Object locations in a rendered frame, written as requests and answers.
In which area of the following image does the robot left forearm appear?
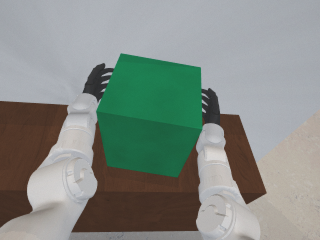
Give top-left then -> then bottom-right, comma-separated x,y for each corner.
27,93 -> 98,200

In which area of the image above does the pedestal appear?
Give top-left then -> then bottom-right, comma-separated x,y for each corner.
0,101 -> 267,233

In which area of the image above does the robot right forearm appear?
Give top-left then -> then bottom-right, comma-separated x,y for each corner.
196,123 -> 251,212

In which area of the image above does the robot right upper arm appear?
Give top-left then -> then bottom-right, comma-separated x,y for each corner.
196,194 -> 261,240

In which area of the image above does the robot right hand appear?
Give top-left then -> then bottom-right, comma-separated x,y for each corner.
201,88 -> 220,126

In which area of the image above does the robot left hand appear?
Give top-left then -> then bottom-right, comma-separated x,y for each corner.
82,63 -> 114,103

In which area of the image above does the carton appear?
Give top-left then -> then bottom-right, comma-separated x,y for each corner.
96,53 -> 203,178

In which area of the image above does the robot left upper arm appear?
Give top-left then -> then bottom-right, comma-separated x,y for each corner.
0,157 -> 98,240

